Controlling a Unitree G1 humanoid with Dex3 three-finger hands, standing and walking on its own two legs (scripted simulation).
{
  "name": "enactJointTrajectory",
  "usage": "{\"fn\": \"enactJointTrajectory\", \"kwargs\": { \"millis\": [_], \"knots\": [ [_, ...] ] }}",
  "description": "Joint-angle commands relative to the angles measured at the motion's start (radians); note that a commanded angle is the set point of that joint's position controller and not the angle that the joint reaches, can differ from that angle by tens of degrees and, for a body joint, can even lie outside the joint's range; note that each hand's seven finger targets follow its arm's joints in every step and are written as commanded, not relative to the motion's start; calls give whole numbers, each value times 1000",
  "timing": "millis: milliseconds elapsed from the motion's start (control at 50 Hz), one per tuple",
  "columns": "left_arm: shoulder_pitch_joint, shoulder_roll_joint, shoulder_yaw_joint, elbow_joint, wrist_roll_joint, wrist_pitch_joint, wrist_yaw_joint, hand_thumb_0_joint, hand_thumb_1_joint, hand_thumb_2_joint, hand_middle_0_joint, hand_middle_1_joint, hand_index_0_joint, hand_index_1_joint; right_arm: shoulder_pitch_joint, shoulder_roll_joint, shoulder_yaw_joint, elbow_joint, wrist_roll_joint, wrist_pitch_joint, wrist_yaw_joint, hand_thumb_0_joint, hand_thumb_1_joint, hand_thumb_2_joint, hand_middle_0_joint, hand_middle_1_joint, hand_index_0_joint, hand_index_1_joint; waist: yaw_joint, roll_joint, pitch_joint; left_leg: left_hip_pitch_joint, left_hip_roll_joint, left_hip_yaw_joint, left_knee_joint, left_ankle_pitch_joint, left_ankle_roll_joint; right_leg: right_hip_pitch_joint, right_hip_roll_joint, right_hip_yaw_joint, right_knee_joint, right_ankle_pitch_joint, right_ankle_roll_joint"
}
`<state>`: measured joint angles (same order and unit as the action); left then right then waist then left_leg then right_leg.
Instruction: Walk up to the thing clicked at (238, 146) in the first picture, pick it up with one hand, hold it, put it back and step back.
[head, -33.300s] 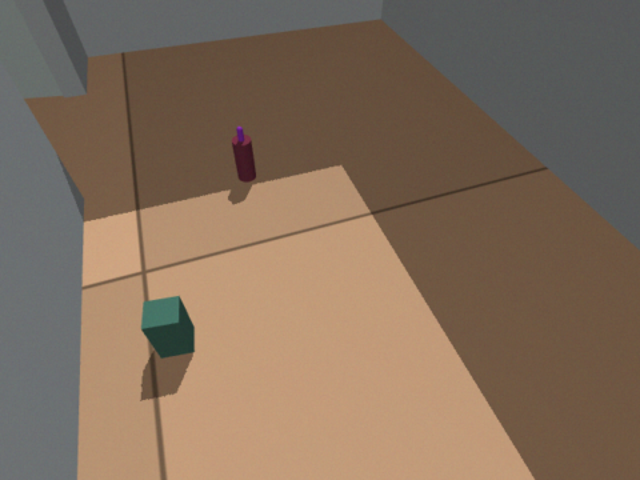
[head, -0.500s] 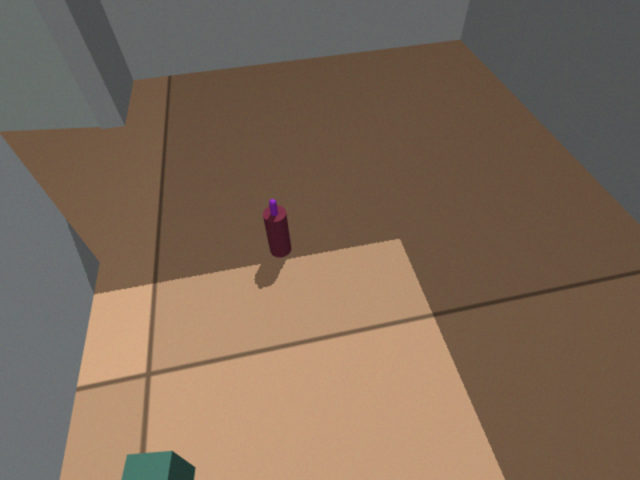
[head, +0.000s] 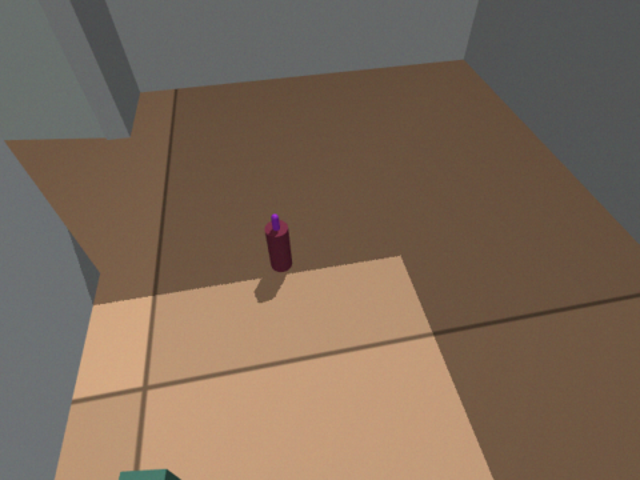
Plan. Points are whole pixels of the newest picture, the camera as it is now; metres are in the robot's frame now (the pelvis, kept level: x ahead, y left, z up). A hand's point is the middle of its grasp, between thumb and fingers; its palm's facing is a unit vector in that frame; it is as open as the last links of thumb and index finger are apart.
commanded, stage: step back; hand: left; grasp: from the side
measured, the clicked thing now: (278, 241) +1.02 +0.21 -0.63
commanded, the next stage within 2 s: stand in 0.34 s
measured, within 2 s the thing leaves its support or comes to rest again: neither
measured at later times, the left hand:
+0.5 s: hand out of the picture +0.14 +0.28 -0.14, palm faces -0.01 -0.94 -0.35, open 7.4 cm
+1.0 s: hand out of the picture +0.07 +0.26 -0.14, palm faces -0.04 -0.94 -0.35, open 7.4 cm
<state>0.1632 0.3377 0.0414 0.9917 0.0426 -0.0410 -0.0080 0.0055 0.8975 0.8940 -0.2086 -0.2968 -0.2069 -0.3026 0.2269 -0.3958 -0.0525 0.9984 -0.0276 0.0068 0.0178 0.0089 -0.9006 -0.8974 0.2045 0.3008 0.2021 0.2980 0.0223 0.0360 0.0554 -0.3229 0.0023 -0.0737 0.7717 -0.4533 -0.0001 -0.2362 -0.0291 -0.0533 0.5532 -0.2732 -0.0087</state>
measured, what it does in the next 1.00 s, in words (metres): steps on the spot: left foot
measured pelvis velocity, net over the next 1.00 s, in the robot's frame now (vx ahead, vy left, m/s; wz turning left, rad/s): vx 0.00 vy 0.00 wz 0.00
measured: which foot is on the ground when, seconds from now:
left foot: up 0.00-0.04, down 0.06-1.00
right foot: down 0.00-1.00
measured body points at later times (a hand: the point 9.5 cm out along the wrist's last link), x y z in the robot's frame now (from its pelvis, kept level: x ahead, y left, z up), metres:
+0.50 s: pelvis +0.04 +0.02 +0.01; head +0.06 +0.03 +0.46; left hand +0.14 +0.33 -0.12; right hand +0.16 -0.27 -0.11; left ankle +0.03 +0.15 -0.73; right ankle +0.02 -0.12 -0.73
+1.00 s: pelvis +0.00 +0.00 +0.02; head +0.01 +0.00 +0.46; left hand +0.07 +0.30 -0.12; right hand +0.07 -0.30 -0.12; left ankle +0.03 +0.15 -0.73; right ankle +0.02 -0.12 -0.73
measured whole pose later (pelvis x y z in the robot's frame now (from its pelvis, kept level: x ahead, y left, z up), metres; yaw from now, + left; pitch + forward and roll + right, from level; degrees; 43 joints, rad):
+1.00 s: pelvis +0.00 +0.00 +0.02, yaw +0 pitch -3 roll +0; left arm 0.11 0.35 0.00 1.16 0.02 -0.01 -0.01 0.01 0.90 0.89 -0.21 -0.30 -0.20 -0.30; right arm 0.12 -0.36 -0.01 1.15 -0.02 -0.01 0.02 0.01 -0.90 -0.90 0.20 0.30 0.20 0.30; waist 0.00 0.01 0.06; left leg -0.14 0.04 -0.03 0.33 -0.14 -0.04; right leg -0.12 -0.01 -0.03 0.34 -0.17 0.00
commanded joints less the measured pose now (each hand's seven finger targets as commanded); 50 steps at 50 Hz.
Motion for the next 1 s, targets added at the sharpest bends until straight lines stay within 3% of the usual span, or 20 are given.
{"fn": "enactJointTrajectory", "kwargs": {
  "millis": [0, 20, 40, 60, 80, 100, 120, 140, 180, 220, 240, 320, 360, 420, 500, 560, 660, 800, 900, 980],
  "knots": [
    [-114, 292, 72, -80, -19, -13, 14, 0, 900, 900, -200, -300, -200, -300, 51, -134, -36, -19, -2, -30, -11, 0, -900, -900, 200, 300, 200, 300, -32, -181, -37, 104, -5, 94, -262, 127, -3, -48, -199, 170, -153, 3, -129],
    [-125, 272, 64, -80, -22, -6, 14, 0, 900, 900, -200, -300, -200, -300, 58, -135, -42, -8, -7, -33, -16, 0, -900, -900, 200, 300, 200, 300, -46, -159, -46, 135, -19, 94, -347, 197, 2, -40, -175, 140, -90, 66, -104],
    [-98, 238, 48, -80, -26, -1, 13, 0, 900, 900, -200, -300, -200, -300, 41, -156, -47, -10, -11, -38, -23, 0, -900, -900, 200, 300, 200, 300, -40, -105, -65, 203, 20, 22, -373, 286, 13, -84, -146, 117, -25, 134, -67],
    [-78, 198, 34, -84, -37, 3, 12, 0, 900, 900, -200, -300, -200, -300, 12, -196, -52, -24, -20, -47, -30, 0, -900, -900, 200, 300, 200, 300, -25, 15, -90, 211, 158, -159, -422, 366, 55, -110, -80, 65, 85, 138, -26],
    [-71, 181, 30, -68, -52, 10, 12, 0, 900, 900, -200, -300, -200, -300, -71, -229, -48, -45, -10, -50, -32, 0, -900, -900, 200, 300, 200, 300, 13, 72, -69, 126, 244, -276, -459, 295, 112, -95, -3, 22, 75, -61, 3],
    [-69, 226, 42, -43, -51, 17, 15, 0, 900, 900, -200, -300, -200, -300, -116, -257, -49, -51, -7, -46, -28, 0, -900, -900, 200, 300, 200, 300, 10, 73, -57, 2, 256, -253, -445, 179, 164, 22, -11, 38, 63, -189, -6],
    [-67, 222, 36, -29, -46, 12, 15, 0, 900, 900, -200, -300, -200, -300, -142, -229, -40, -42, -4, -42, -25, 0, -900, -900, 200, 300, 200, 300, 22, 55, -47, -17, 225, -203, -428, 208, 136, 73, -15, 43, -11, -130, -11],
    [-52, 222, 34, -19, -41, 3, 15, 0, 900, 900, -200, -300, -200, -300, -153, -200, -29, -37, 0, -40, -23, 0, -900, -900, 200, 300, 200, 300, 35, 52, -65, 20, 182, -128, -386, 316, 94, 102, -38, 55, -80, -21, -17],
    [-44, 251, 39, -6, -42, -10, 20, 0, 900, 900, -200, -300, -200, -300, -144, -167, -20, -33, 8, -44, -30, 0, -900, -900, 200, 300, 200, 300, 14, 31, -127, 95, 115, -37, -297, 543, 45, 133, -86, 100, -80, 283, -26],
    [-71, 263, 37, -1, -46, -9, 24, 0, 900, 900, -200, -300, -200, -300, -117, -164, -21, -11, 15, -41, -31, 0, -900, -900, 200, 300, 200, 300, -8, 21, -156, 132, 100, -18, -292, 574, 33, 150, -106, 110, -67, 351, -33],
    [-100, 256, 35, -10, -45, -7, 26, 0, 900, 900, -200, -300, -200, -300, -101, -171, -24, 3, 13, -39, -33, 0, -900, -900, 200, 300, 200, 300, -19, 19, -173, 162, 106, -14, -294, 660, 36, 155, -103, 98, -56, 382, -31],
    [-75, 206, 5, 35, -49, 7, 27, 0, 900, 900, -200, -300, -200, -300, -119, -175, -11, 16, 21, -47, -34, 0, -900, -900, 200, 300, 200, 300, -18, 13, -165, 241, 144, -50, -325, 819, 53, 133, -72, 78, -70, 382, -10],
    [-83, 217, 6, 39, -45, 9, 26, 0, 900, 900, -200, -300, -200, -300, -127, -183, -15, 24, 22, -53, -37, 0, -900, -900, 200, 300, 200, 300, -22, 8, -169, 268, 151, -45, -326, 876, 49, 141, -74, 74, -89, 406, -5],
    [-99, 215, 4, 47, -41, 13, 27, 0, 900, 900, -200, -300, -200, -300, -166, -176, -9, 26, 25, -50, -38, 0, -900, -900, 200, 300, 200, 300, -15, 3, -159, 277, 147, -34, -355, 829, 39, 153, -78, 73, -122, 392, 0],
    [-110, 223, -1, 65, -38, 11, 21, 0, 900, 900, -200, -300, -200, -300, -208, -157, -2, 26, 29, -42, -31, 0, -900, -900, 200, 300, 200, 300, -17, -23, -128, 260, 125, -17, -402, 618, 25, 161, -98, 94, -195, 354, 0],
    [-130, 224, 1, 70, -36, 9, 19, 0, 900, 900, -200, -300, -200, -300, -213, -157, 1, 34, 24, -41, -27, 0, -900, -900, 200, 300, 200, 300, -21, -26, -113, 228, 125, -12, -435, 565, 20, 186, -101, 97, -215, 333, 1],
    [-141, 226, -1, 84, -33, 5, 15, 0, 900, 900, -200, -300, -200, -300, -229, -156, 4, 49, 24, -38, -21, 0, -900, -900, 200, 300, 200, 300, -21, -31, -67, 207, 119, -17, -486, 397, 9, 147, -102, 109, -272, 187, 4],
    [-138, 237, 3, 93, -29, 0, 11, 0, 900, 900, -200, -300, -200, -300, -210, -155, 6, 70, 19, -39, -14, 0, -900, -900, 200, 300, 200, 300, -23, -38, -66, 192, 118, -20, -503, 304, 5, 133, -106, 122, -300, 105, -4],
    [-119, 245, 4, 99, -29, 5, 8, 0, 900, 900, -200, -300, -200, -300, -184, -162, 4, 84, 17, -36, -11, 0, -900, -900, 200, 300, 200, 300, -23, -46, -37, 175, 108, -24, -501, 205, 6, 72, -103, 143, -332, -50, -8],
    [-100, 237, 4, 99, -31, 7, 6, 0, 900, 900, -200, -300, -200, -300, -172, -164, 6, 85, 13, -35, -11, 0, -900, -900, 200, 300, 200, 300, -16, -39, -31, 146, 106, -29, -506, 178, 9, 69, -98, 141, -327, -63, -8]
  ]
}}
